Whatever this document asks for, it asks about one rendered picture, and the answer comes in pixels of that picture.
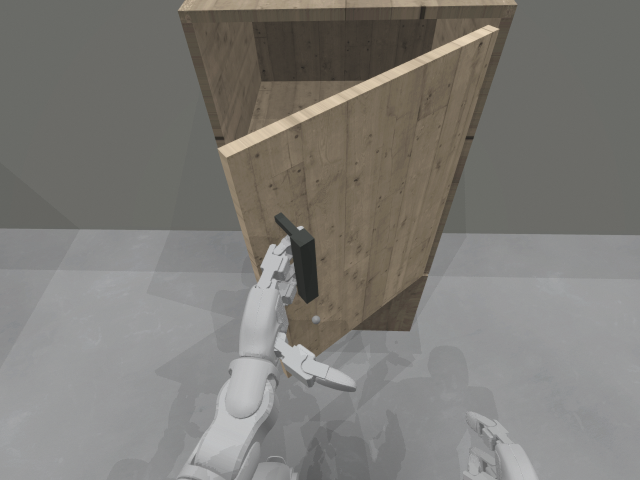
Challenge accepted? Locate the robot left shin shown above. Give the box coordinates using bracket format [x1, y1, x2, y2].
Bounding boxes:
[266, 456, 286, 465]

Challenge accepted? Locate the cupboard door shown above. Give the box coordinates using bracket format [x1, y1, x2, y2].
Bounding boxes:
[217, 25, 499, 378]

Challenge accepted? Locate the robot left forearm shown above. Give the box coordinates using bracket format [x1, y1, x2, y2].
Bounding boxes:
[176, 357, 280, 480]

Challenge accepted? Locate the robot left hand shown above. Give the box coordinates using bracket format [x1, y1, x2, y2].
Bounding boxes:
[238, 226, 356, 392]

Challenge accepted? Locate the handle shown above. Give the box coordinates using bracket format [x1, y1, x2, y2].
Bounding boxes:
[274, 212, 319, 304]

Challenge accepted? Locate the robot right hand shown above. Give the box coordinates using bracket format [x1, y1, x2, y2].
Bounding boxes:
[463, 411, 539, 480]

